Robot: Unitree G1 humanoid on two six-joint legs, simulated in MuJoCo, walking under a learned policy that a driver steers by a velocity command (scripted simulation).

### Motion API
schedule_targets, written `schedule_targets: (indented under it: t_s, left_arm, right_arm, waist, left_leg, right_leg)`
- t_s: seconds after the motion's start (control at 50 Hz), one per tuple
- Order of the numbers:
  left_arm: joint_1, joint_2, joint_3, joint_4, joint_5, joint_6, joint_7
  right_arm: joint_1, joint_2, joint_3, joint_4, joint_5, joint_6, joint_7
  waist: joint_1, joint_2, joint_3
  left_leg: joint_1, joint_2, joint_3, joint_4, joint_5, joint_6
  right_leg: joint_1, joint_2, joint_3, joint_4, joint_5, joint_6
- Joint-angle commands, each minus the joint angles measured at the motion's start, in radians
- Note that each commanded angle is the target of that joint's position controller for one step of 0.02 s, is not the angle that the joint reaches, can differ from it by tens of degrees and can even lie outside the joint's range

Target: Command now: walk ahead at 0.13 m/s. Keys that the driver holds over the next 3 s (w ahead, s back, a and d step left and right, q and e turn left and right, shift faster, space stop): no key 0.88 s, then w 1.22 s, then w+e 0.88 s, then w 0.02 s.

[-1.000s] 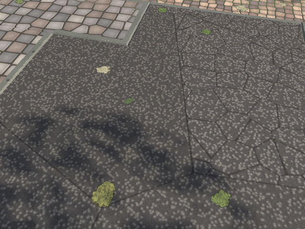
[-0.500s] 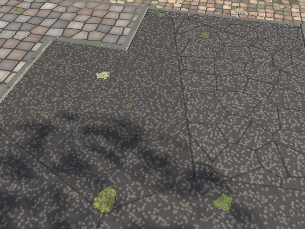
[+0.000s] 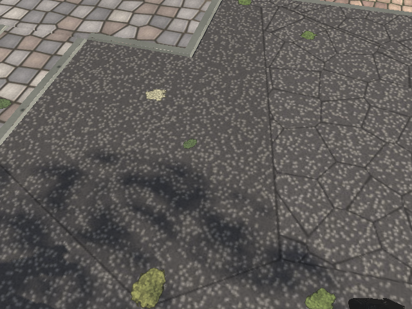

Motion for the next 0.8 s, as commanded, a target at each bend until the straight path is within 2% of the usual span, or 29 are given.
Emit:
schedule_targets:
  t_s: [0.02, 0.04, 0.06, 0.08, 0.1, 0.12, 0.14, 0.16, 0.2, 0.22, 0.24, 0.28, 0.3, 0.32, 0.34, 0.36, 0.38, 0.4, 0.42, 0.48, 0.56, 0.66, 0.8]
  left_arm:
    - [-0.058, 0.176, 0.037, -0.045, -0.01, -0.002, 0.008]
    - [-0.032, 0.168, 0.034, -0.045, -0.001, -0.002, 0.004]
    - [0.05, 0.119, 0.019, -0.053, 0.03, -0.007, -0.002]
    - [0.165, 0.033, -0.007, -0.021, 0.012, -0.005, -0.006]
    - [0.125, 0.11, 0.016, -0.01, -0.01, 0.002, -0.009]
    - [0.026, 0.131, 0.026, -0.042, -0.026, 0.011, -0.005]
    - [-0.033, 0.126, 0.03, -0.053, -0.02, 0.023, 0.006]
    - [-0.05, 0.118, 0.035, -0.059, -0.009, 0.038, 0.019]
    - [-0.037, 0.087, 0.032, -0.062, -0.001, 0.057, 0.032]
    - [-0.035, 0.077, 0.029, -0.062, 0.001, 0.061, 0.038]
    - [-0.043, 0.074, 0.027, -0.063, 0.005, 0.065, 0.041]
    - [-0.052, 0.08, 0.029, -0.06, 0.008, 0.073, 0.036]
    - [-0.05, 0.081, 0.03, -0.054, 0.013, 0.076, 0.031]
    - [-0.061, 0.091, 0.033, -0.055, 0.026, 0.08, 0.026]
    - [-0.082, 0.104, 0.033, -0.07, 0.037, 0.081, 0.025]
    - [-0.109, 0.143, 0.037, -0.087, 0.033, 0.08, 0.029]
    - [-0.145, 0.188, 0.048, -0.075, 0.017, 0.072, 0.028]
    - [-0.175, 0.15, 0.042, -0.077, 0.014, 0.059, 0.026]
    - [-0.186, 0.124, 0.036, -0.071, 0.018, 0.046, 0.025]
    - [-0.181, 0.11, 0.035, -0.062, 0.008, 0.02, 0.019]
    - [-0.148, 0.115, 0.036, -0.044, 0.004, 0.021, 0.018]
    - [-0.143, 0.113, 0.034, -0.033, 0.002, 0.03, 0.016]
    - [-0.141, 0.101, 0.032, -0.019, 0.002, 0.039, 0.015]
  right_arm:
    - [0.134, -0.137, -0.043, 0.001, -0.016, -0.015, -0.003]
    - [0.21, -0.176, -0.056, 0.027, -0.024, -0.018, -0.009]
    - [0.296, -0.237, -0.063, 0.043, -0.047, -0.012, -0.016]
    - [0.32, -0.191, -0.043, 0.06, -0.048, 0.001, -0.013]
    - [0.282, -0.134, -0.027, 0.056, -0.024, 0.008, -0.005]
    - [0.167, -0.117, -0.02, 0.04, -0.009, 0.009, -0.006]
    - [0.097, -0.091, -0.008, 0.032, -0.013, 0.006, -0.007]
    - [0.048, -0.079, -0.002, 0.031, -0.021, 0.005, -0.008]
    - [0.014, -0.093, -0.006, 0.044, -0.044, 0.01, -0.011]
    - [0.019, -0.097, -0.006, 0.05, -0.05, 0.011, -0.015]
    - [0.028, -0.101, -0.007, 0.056, -0.05, 0.013, -0.02]
    - [0.022, -0.114, -0.008, 0.062, -0.034, 0.021, -0.029]
    - [0.018, -0.116, -0.008, 0.068, -0.023, 0.026, -0.032]
    - [0.038, -0.101, -0.003, 0.082, -0.017, 0.03, -0.034]
    - [0.068, -0.081, 0.005, 0.102, -0.018, 0.032, -0.033]
    - [0.086, -0.085, 0.004, 0.111, -0.023, 0.037, -0.035]
    - [0.113, -0.08, 0.001, 0.11, -0.023, 0.042, -0.041]
    - [0.113, -0.085, 0.001, 0.12, -0.032, 0.044, -0.046]
    - [0.13, -0.089, -0.001, 0.128, -0.031, 0.043, -0.049]
    - [0.16, -0.085, -0.001, 0.16, -0.027, 0.042, -0.05]
    - [0.153, -0.08, 0.0, 0.18, -0.019, 0.04, -0.045]
    - [0.162, -0.085, -0.001, 0.208, -0.014, 0.052, -0.048]
    - [0.16, -0.093, -0.005, 0.236, -0.012, 0.067, -0.056]
  waist:
    - [-0.149, -0.148, -0.075]
    - [-0.176, -0.094, -0.136]
    - [-0.15, 0.055, -0.279]
    - [-0.116, 0.232, -0.443]
    - [-0.125, 0.12, -0.399]
    - [-0.106, 0.079, -0.232]
    - [-0.088, 0.024, -0.156]
    - [-0.062, 0.016, -0.111]
    - [-0.03, 0.071, -0.087]
    - [-0.029, 0.084, -0.097]
    - [-0.033, 0.086, -0.114]
    - [-0.025, 0.073, -0.135]
    - [-0.015, 0.069, -0.123]
    - [-0.016, 0.057, -0.101]
    - [-0.023, 0.032, -0.055]
    - [-0.047, -0.013, 0.004]
    - [-0.097, -0.146, 0.037]
    - [-0.095, -0.166, 0.045]
    - [-0.105, -0.172, 0.034]
    - [-0.1, -0.111, -0.015]
    - [-0.083, -0.063, -0.064]
    - [-0.083, -0.038, -0.074]
    - [-0.087, -0.038, -0.059]
  left_leg:
    - [0.283, -0.05, 0.012, -0.095, 0.078, 0.058]
    - [0.443, -0.008, -0.019, -0.124, 0.29, 0.082]
    - [0.767, 0.185, -0.211, -0.004, 0.679, 0.17]
    - [0.879, 0.395, -0.472, -0.072, 0.74, 0.342]
    - [0.741, 0.347, -0.489, -0.147, 0.477, 0.325]
    - [0.588, 0.306, -0.392, -0.2, 0.291, 0.278]
    - [0.457, 0.261, -0.327, -0.247, 0.171, 0.239]
    - [0.334, 0.229, -0.27, -0.282, 0.088, 0.209]
    - [0.192, 0.17, -0.193, -0.319, -0.008, 0.183]
    - [0.176, 0.162, -0.177, -0.321, -0.017, 0.19]
    - [0.177, 0.163, -0.177, -0.322, -0.063, 0.196]
    - [0.15, 0.158, -0.177, -0.335, -0.257, 0.182]
    - [0.109, 0.145, -0.167, -0.339, -0.375, 0.159]
    - [0.073, 0.124, -0.158, -0.345, -0.495, 0.12]
    - [0.048, 0.099, -0.148, -0.34, -0.581, 0.069]
    - [0.062, 0.063, -0.117, -0.306, -0.578, 0.027]
    - [0.188, 0.005, -0.048, -0.265, -0.46, 0.001]
    - [0.283, -0.001, -0.042, -0.209, -0.368, -0.008]
    - [0.323, -0.003, -0.036, -0.181, -0.307, 0.001]
    - [0.333, 0.005, -0.037, -0.156, -0.188, 0.025]
    - [0.354, 0.01, -0.035, -0.133, -0.046, 0.025]
    - [0.389, 0.013, -0.035, -0.112, 0.041, 0.023]
    - [0.41, 0.017, -0.039, -0.107, 0.069, 0.018]
  right_leg:
    - [-0.079, -0.206, 0.072, 0.174, 0.903, -0.066]
    - [-0.13, -0.155, 0.05, 0.309, 0.817, -0.031]
    - [-0.362, -0.081, 0.033, 0.552, 0.406, 0.009]
    - [-0.484, 0.025, 0.054, 0.84, -0.315, 0.059]
    - [-0.491, -0.006, 0.141, 0.94, -0.35, 0.068]
    - [-0.56, -0.041, 0.103, 0.956, -0.3, 0.074]
    - [-0.552, -0.071, 0.088, 0.921, -0.24, 0.081]
    - [-0.502, -0.098, 0.092, 0.85, -0.193, 0.087]
    - [-0.381, -0.097, 0.065, 0.683, -0.155, 0.092]
    - [-0.349, -0.091, 0.054, 0.612, -0.155, 0.092]
    - [-0.322, -0.089, 0.049, 0.544, -0.13, 0.089]
    - [-0.237, -0.083, 0.032, 0.401, 0.043, 0.072]
    - [-0.179, -0.07, 0.015, 0.33, 0.137, 0.059]
    - [-0.146, -0.067, 0.013, 0.294, 0.161, 0.043]
    - [-0.155, -0.096, 0.048, 0.228, 0.162, 0.021]
    - [-0.234, -0.14, 0.097, 0.151, 0.065, -0.006]
    - [-0.407, -0.126, 0.099, 0.121, -0.128, -0.029]
    - [-0.473, -0.113, 0.098, 0.079, -0.181, -0.022]
    - [-0.481, -0.115, 0.098, 0.065, -0.15, -0.004]
    - [-0.388, -0.104, 0.081, 0.107, 0.055, 0.017]
    - [-0.309, -0.093, 0.063, 0.151, 0.234, 0.007]
    - [-0.286, -0.087, 0.052, 0.161, 0.325, 0.004]
    - [-0.276, -0.08, 0.042, 0.154, 0.36, 0.005]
